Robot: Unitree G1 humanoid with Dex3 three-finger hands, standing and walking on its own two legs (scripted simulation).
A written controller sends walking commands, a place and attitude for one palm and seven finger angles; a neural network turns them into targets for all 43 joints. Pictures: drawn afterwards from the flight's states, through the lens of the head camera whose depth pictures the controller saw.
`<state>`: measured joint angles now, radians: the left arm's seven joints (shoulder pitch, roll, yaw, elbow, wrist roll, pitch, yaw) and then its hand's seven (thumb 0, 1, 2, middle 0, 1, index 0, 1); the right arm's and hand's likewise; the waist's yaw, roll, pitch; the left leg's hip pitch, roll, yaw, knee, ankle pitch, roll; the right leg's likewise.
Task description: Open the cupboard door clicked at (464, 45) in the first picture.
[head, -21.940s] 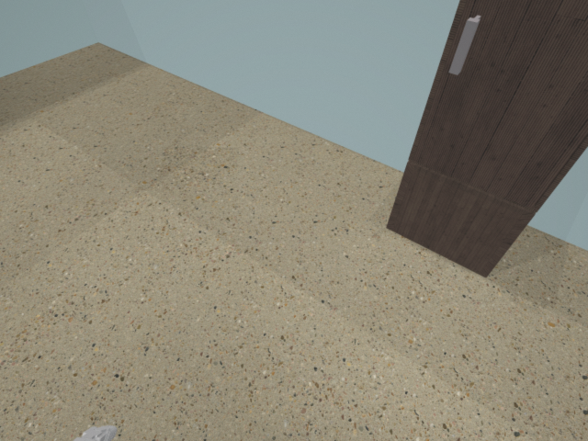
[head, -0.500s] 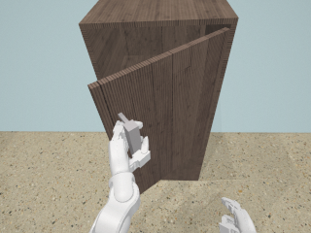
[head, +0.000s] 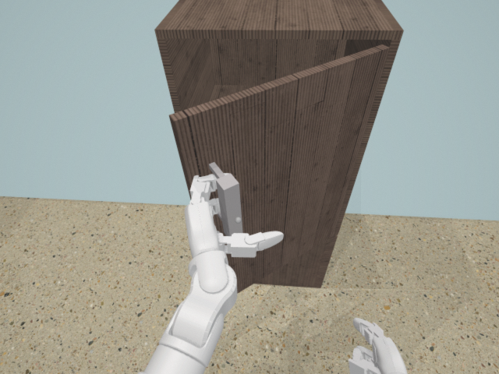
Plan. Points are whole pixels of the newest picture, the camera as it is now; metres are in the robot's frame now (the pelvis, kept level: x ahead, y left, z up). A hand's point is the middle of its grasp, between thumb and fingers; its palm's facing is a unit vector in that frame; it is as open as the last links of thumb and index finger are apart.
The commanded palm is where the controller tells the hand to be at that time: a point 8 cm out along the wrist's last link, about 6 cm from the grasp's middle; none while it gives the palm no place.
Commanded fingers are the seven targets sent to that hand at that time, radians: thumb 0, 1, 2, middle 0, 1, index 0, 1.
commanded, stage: open thumb and fingers to let go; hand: left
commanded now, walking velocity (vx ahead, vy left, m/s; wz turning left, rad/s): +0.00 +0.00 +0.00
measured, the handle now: (224, 201) +0.37 +0.08 +0.09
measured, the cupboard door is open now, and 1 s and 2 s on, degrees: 37 40 40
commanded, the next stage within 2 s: slide the hand sideways off the handle in 0.30 s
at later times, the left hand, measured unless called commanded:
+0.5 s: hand (239, 224) +0.32 +0.05 +0.10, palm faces +0.18 -0.98 -0.07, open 15.4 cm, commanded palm +0.28 +0.06 +0.09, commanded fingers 0.00 -0.50 0.30 -0.15 -0.30 -0.15 -0.30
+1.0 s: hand (238, 250) +0.27 +0.04 +0.10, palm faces -0.10 -0.99 -0.01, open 16.3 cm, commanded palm +0.23 +0.11 +0.09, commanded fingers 0.00 -0.50 0.30 -0.15 -0.30 -0.15 -0.30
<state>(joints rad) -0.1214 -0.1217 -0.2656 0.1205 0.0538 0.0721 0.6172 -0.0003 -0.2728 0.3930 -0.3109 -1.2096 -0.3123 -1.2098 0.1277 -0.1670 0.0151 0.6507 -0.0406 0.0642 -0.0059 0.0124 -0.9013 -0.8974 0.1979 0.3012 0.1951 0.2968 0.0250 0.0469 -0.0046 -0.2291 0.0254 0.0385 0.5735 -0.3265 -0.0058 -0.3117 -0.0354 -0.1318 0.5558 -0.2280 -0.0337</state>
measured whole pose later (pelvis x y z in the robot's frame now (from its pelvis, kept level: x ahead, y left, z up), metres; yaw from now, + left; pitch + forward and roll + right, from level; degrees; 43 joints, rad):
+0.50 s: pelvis -0.01 +0.00 +0.00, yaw +1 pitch -1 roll +1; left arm -0.20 -0.09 -0.27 0.19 0.07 0.02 0.46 -0.02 -0.50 0.30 -0.34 -0.52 -0.25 -0.62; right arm 0.13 -0.17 0.03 0.64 -0.03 0.06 -0.01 0.01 -0.90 -0.90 0.20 0.30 0.20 0.30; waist 0.05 0.03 0.02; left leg -0.27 0.00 0.03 0.60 -0.32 0.01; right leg -0.35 -0.06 -0.13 0.60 -0.23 -0.03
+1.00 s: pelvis -0.01 +0.00 +0.00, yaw -2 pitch -2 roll +1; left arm 0.04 0.02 -0.22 -0.01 -0.05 -0.03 0.11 -0.02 -0.50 0.30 -0.16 -0.32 -0.15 -0.32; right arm 0.19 -0.19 0.06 0.57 0.00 -0.03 -0.01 0.01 -0.90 -0.90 0.20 0.30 0.20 0.30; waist 0.03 0.03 0.02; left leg -0.20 0.03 0.08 0.56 -0.32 0.00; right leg -0.31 -0.03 -0.09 0.57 -0.22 -0.03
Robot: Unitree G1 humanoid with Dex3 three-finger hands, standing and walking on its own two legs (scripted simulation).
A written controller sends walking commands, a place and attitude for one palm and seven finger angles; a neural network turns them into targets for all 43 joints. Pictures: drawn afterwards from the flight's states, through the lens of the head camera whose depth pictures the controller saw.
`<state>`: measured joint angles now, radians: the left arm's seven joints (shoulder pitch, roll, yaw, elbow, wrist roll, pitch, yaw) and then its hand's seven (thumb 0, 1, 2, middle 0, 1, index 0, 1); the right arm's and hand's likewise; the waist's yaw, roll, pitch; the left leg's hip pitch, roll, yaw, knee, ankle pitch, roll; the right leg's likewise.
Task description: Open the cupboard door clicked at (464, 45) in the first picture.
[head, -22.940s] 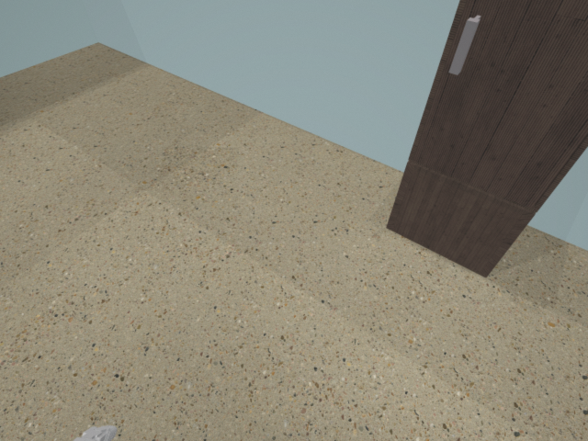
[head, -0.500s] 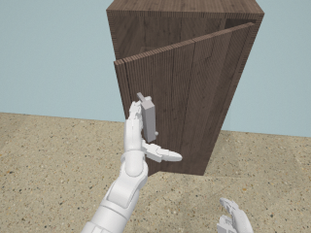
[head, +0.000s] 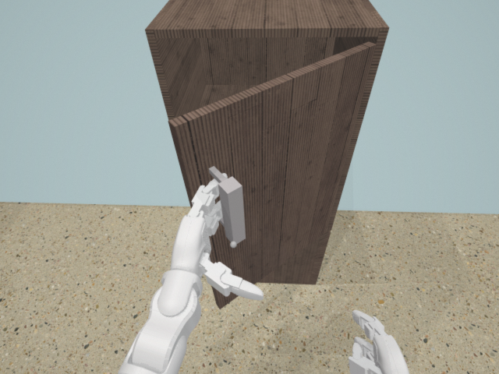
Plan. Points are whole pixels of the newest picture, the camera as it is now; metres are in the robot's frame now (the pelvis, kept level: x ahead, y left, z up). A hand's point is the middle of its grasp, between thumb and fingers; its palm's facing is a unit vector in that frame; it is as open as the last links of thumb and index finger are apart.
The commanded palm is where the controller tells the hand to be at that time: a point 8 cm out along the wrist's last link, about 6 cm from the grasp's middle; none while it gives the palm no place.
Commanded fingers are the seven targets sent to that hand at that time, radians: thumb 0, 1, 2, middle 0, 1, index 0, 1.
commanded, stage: slide the hand sideways off the handle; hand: left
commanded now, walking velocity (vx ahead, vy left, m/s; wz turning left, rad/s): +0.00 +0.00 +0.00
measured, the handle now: (225, 205) +0.36 +0.08 +0.09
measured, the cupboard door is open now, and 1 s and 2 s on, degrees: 40 40 40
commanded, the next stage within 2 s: draw the hand back to the body in 0.60 s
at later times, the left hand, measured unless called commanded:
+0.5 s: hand (185, 270) +0.24 +0.11 +0.10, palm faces +0.02 -1.00 -0.03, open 16.3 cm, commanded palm +0.20 +0.17 +0.09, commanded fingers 0.00 -0.50 0.30 -0.15 -0.30 -0.15 -0.30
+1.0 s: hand (150, 274) +0.22 +0.16 +0.11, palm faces +0.04 -1.00 -0.06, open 16.3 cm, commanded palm +0.18 +0.21 +0.12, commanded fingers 0.00 -0.50 0.30 -0.15 -0.30 -0.15 -0.30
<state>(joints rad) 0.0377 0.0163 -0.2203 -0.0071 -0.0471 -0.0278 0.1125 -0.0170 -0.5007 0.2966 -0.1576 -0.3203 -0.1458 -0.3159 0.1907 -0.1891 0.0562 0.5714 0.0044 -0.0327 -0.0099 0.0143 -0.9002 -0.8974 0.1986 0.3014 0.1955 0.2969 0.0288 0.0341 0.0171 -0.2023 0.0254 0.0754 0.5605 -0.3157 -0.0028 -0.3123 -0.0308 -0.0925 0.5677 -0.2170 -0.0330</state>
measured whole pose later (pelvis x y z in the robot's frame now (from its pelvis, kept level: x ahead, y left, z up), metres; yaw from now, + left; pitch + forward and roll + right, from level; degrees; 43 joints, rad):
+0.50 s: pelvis +0.02 +0.00 +0.00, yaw +1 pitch +0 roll +0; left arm 0.39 0.11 -0.10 -0.31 -0.10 -0.06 -0.04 -0.02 -0.50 0.30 -0.16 -0.31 -0.16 -0.30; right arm 0.20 -0.20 0.06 0.52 0.00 -0.12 -0.02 0.01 -0.90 -0.90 0.20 0.30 0.20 0.30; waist 0.05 0.05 -0.01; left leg -0.23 0.03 0.05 0.62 -0.37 -0.01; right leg -0.33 -0.03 -0.12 0.62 -0.28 -0.03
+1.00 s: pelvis +0.02 +0.01 -0.01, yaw +2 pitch +0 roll +0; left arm 0.42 0.18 0.02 -0.37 -0.19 -0.05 -0.12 -0.02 -0.50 0.30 -0.15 -0.30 -0.15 -0.30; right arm 0.24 -0.22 0.06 0.55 0.02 -0.23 -0.06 0.02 -0.90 -0.90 0.20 0.30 0.20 0.30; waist 0.05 0.05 -0.02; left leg -0.27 0.03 0.04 0.68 -0.40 0.00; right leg -0.36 -0.04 -0.12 0.65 -0.29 -0.02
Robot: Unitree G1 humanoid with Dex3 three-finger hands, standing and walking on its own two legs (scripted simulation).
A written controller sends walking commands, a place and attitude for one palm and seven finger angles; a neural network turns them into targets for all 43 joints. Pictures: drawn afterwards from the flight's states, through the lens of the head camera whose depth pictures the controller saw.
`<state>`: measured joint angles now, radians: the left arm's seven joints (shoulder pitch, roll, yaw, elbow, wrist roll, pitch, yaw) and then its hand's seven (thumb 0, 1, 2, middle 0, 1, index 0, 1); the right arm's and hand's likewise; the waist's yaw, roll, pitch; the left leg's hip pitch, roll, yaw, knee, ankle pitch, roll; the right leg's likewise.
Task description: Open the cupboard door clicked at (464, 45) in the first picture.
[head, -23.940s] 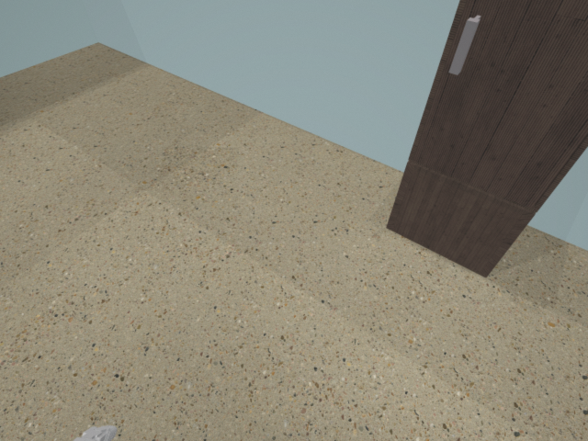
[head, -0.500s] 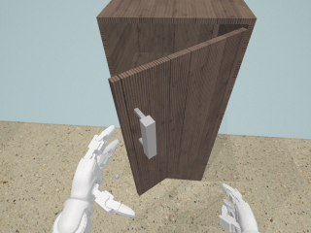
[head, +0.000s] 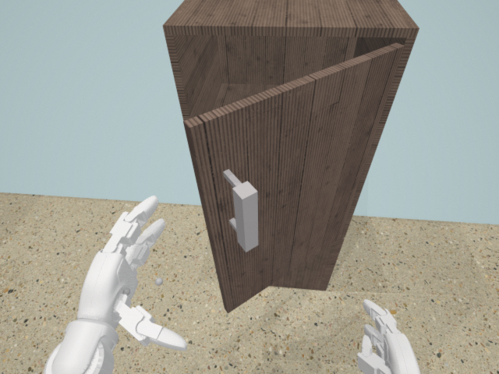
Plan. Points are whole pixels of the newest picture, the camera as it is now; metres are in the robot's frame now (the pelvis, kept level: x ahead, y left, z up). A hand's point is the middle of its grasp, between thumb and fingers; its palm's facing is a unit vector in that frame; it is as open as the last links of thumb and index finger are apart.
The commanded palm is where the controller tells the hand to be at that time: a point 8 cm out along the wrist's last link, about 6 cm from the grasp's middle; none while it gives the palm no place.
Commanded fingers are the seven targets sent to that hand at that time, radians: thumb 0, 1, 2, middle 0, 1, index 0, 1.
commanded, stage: draw the hand back to the body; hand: left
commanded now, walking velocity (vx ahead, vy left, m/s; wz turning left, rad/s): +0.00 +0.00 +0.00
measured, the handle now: (239, 210) +0.34 +0.06 +0.10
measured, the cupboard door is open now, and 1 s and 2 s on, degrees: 40 40 40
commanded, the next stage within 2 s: step back with the hand held close in 1.28 s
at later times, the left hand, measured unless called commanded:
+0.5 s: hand (91, 276) +0.19 +0.22 +0.14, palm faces +0.29 -0.90 -0.33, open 13.9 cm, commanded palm +0.15 +0.27 +0.16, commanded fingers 0.00 0.23 0.62 -0.18 -0.30 -0.18 -0.30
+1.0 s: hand (33, 247) +0.21 +0.28 +0.17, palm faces +0.46 -0.79 -0.40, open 8.2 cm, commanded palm +0.16 +0.31 +0.19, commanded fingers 0.00 0.90 0.90 -0.20 -0.30 -0.20 -0.30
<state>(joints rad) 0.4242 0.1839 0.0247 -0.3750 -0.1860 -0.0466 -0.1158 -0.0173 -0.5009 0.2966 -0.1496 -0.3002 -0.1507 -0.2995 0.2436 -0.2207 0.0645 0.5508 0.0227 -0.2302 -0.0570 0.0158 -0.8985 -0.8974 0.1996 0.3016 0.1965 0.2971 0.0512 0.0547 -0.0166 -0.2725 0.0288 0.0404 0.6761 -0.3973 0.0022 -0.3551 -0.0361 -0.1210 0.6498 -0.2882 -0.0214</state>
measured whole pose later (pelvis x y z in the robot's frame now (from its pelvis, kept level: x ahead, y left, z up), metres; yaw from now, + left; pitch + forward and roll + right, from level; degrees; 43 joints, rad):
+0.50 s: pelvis +0.01 +0.01 +0.02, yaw -1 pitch -5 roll -1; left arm 0.51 0.28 0.13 -0.43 -0.02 -0.10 0.10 -0.01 -0.09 0.47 -0.17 -0.30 -0.17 -0.30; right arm 0.21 -0.22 0.05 0.62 -0.02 -0.19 -0.07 0.01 -0.90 -0.90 0.20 0.30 0.20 0.30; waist 0.08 0.05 0.05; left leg -0.07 0.02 0.06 0.47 -0.32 0.02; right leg -0.15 -0.03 -0.11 0.43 -0.19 0.00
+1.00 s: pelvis +0.01 +0.02 +0.02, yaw -2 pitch -6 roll -1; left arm 0.45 0.34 0.34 -0.38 -0.03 -0.12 0.12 0.00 0.75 0.83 -0.20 -0.30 -0.20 -0.30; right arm 0.18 -0.22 0.02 0.65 -0.01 -0.13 -0.06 0.01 -0.90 -0.90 0.20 0.30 0.20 0.30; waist 0.09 0.05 0.06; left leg -0.01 0.01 0.08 0.40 -0.29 0.02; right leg -0.09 -0.02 -0.09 0.36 -0.16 0.01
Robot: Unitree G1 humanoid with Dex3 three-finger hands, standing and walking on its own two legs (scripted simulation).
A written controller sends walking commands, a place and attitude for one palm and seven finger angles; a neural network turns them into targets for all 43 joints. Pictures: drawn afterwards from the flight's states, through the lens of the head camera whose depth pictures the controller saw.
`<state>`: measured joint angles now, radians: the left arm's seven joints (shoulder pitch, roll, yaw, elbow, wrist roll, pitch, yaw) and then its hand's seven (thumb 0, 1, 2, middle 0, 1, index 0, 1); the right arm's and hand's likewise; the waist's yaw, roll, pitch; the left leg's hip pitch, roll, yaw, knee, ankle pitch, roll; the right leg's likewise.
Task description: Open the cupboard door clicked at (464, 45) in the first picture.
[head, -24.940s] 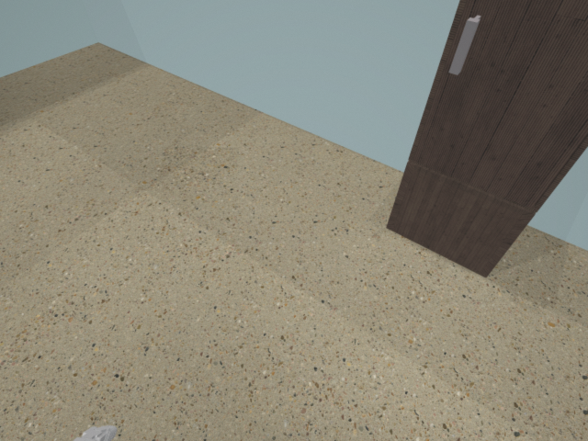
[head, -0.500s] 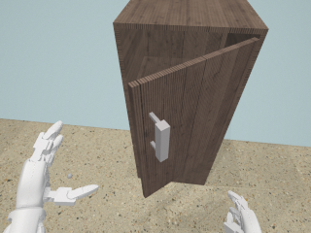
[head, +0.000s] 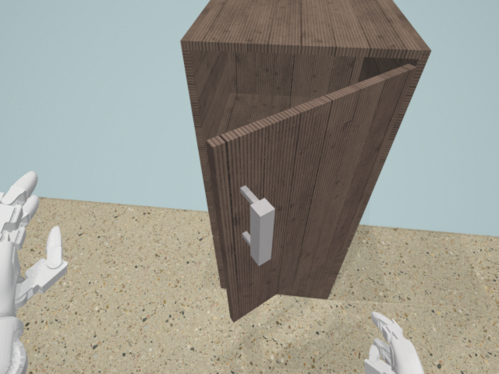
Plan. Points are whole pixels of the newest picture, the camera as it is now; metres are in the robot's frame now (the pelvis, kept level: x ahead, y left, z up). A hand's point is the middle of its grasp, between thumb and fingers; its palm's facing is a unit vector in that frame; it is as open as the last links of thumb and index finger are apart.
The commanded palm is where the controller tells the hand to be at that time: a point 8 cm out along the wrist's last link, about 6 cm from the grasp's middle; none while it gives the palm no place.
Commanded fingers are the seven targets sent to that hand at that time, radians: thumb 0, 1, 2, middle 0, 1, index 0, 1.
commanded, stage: draw the hand back to the body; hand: left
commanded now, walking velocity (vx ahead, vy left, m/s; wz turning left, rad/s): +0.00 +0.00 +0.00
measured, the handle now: (253, 225) +0.33 +0.05 +0.08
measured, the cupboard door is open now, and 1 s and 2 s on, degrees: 40 40 40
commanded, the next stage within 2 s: step back with the hand held close in 0.28 s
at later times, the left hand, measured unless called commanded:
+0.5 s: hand (65, 260) +0.19 +0.26 +0.16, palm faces +0.46 -0.78 -0.42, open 7.4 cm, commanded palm +0.13 +0.29 +0.17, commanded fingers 0.00 0.90 0.90 -0.20 -0.30 -0.20 -0.30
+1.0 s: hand (33, 315) +0.12 +0.26 +0.15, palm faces +0.46 -0.73 -0.50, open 7.4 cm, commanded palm +0.06 +0.30 +0.17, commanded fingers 0.00 0.90 0.90 -0.20 -0.30 -0.20 -0.30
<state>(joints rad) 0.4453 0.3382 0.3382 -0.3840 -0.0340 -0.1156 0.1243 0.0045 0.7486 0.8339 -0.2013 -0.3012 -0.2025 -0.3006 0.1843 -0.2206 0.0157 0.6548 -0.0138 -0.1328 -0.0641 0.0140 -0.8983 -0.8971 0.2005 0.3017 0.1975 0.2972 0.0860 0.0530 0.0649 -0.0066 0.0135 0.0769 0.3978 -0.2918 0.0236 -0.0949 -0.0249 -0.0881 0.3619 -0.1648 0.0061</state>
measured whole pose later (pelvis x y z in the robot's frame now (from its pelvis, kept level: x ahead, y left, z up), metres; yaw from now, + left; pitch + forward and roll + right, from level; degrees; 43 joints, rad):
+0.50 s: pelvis -0.01 -0.01 +0.00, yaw +0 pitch -4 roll -1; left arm 0.44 0.34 0.37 -0.38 -0.04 -0.16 0.11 0.01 0.89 0.90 -0.21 -0.30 -0.21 -0.30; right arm 0.18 -0.22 0.03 0.63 -0.01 -0.11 -0.07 0.01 -0.90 -0.90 0.20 0.30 0.20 0.30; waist 0.06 0.05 0.06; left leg -0.07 0.03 0.08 0.42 -0.29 0.01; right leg -0.15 -0.01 -0.09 0.36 -0.15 -0.01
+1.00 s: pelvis -0.08 +0.00 -0.03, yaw -1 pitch -1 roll +1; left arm 0.54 0.38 0.44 -0.54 0.02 -0.21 0.19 0.01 0.89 0.89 -0.21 -0.30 -0.21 -0.30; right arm 0.23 -0.21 -0.02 0.54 -0.04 -0.08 -0.11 0.01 -0.90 -0.90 0.20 0.30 0.20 0.30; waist 0.01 -0.01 0.07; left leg -0.36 -0.01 0.10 0.69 -0.31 0.05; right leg -0.45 -0.06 -0.05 0.64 -0.16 0.01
